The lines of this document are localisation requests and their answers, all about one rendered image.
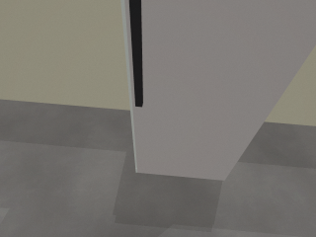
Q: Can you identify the fridge door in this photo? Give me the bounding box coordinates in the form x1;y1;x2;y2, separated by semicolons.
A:
124;0;316;181

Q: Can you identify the handle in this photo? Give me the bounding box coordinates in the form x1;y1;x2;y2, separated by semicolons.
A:
128;0;143;108

